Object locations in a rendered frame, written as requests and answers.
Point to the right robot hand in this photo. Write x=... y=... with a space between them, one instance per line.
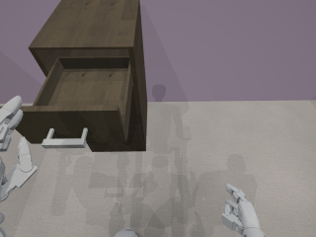
x=244 y=215

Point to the left robot hand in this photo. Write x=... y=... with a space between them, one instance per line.
x=10 y=117

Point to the cabinet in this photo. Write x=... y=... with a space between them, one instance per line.
x=80 y=28

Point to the handle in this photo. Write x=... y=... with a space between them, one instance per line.
x=60 y=143

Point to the drawer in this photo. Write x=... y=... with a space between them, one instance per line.
x=80 y=92

